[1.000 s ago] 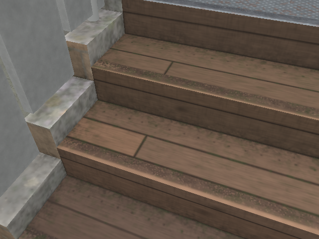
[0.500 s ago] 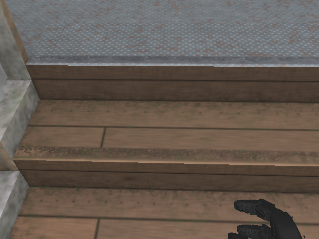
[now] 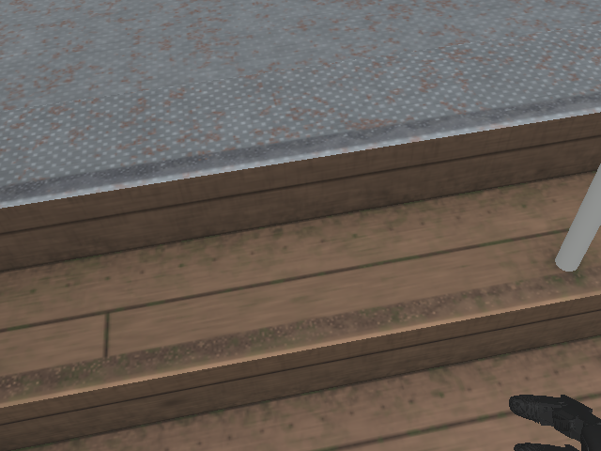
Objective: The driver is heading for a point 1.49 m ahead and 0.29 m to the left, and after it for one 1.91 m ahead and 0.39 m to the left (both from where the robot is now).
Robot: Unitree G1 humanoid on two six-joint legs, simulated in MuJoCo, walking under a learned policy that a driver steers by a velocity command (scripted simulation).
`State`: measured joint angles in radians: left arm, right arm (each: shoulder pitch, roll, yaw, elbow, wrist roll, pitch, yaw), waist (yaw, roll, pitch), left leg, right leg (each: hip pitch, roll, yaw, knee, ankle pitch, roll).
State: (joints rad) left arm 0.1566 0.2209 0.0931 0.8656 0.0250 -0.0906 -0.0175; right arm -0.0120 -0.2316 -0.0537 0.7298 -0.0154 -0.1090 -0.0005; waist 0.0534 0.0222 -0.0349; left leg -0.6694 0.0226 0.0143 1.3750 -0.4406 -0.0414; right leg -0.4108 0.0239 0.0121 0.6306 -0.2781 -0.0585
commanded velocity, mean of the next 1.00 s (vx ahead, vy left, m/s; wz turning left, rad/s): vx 0.04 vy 0.00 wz -0.08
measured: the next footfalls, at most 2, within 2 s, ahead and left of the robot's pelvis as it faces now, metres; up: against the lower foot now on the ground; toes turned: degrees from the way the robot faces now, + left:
left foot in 0.18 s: +0.05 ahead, +0.13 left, +0.00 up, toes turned +2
left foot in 1.48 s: +0.37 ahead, +0.16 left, +0.17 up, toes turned +3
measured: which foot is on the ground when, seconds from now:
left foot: up 0.00-0.16, down 0.18-1.00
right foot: down 0.00-1.00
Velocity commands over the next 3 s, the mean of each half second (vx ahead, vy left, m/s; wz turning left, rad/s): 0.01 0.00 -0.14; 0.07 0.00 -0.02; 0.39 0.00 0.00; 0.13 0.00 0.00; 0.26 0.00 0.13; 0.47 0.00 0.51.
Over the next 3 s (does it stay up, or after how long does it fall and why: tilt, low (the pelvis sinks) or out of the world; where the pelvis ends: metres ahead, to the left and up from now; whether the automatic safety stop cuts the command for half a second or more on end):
stays up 0.96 0.00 0.46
